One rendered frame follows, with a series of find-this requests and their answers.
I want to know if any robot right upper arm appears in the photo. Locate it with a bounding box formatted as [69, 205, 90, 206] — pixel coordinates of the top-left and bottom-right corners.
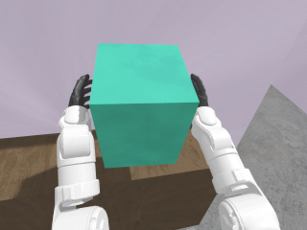
[219, 193, 280, 230]

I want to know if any carton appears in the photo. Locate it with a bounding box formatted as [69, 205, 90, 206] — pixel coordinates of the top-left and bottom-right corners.
[89, 43, 200, 169]

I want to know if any robot left hand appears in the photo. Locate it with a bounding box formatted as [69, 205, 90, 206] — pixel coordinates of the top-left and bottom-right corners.
[68, 74, 93, 109]

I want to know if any robot right forearm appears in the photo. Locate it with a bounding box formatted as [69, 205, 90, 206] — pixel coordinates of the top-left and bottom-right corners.
[191, 106, 280, 227]

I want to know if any robot right hand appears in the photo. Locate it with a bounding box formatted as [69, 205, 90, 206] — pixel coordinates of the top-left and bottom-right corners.
[190, 73, 209, 108]

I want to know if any robot left upper arm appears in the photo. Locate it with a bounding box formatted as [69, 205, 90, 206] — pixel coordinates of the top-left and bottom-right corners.
[53, 206, 109, 230]

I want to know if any pedestal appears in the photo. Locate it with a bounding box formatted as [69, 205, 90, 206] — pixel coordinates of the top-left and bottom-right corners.
[0, 123, 217, 230]

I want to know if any robot left forearm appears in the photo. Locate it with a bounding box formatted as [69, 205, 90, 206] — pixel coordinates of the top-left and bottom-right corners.
[51, 105, 100, 230]

